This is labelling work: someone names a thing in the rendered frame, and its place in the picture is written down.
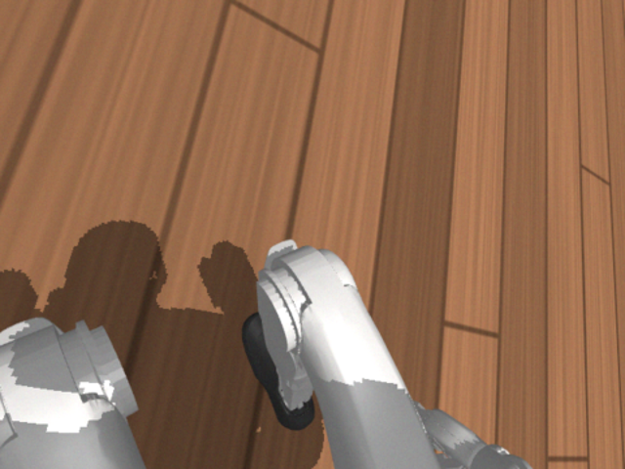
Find right robot arm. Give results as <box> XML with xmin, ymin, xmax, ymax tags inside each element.
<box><xmin>470</xmin><ymin>445</ymin><xmax>533</xmax><ymax>469</ymax></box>

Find right robot foot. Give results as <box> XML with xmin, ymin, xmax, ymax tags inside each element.
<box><xmin>242</xmin><ymin>312</ymin><xmax>314</xmax><ymax>431</ymax></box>

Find right robot hand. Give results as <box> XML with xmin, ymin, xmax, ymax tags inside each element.
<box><xmin>412</xmin><ymin>400</ymin><xmax>488</xmax><ymax>469</ymax></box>

